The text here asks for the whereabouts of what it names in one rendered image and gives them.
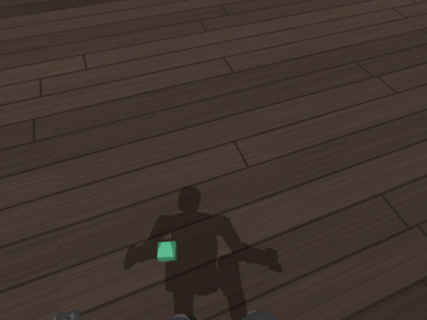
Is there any small box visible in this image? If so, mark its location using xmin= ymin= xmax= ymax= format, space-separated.
xmin=157 ymin=241 xmax=177 ymax=262

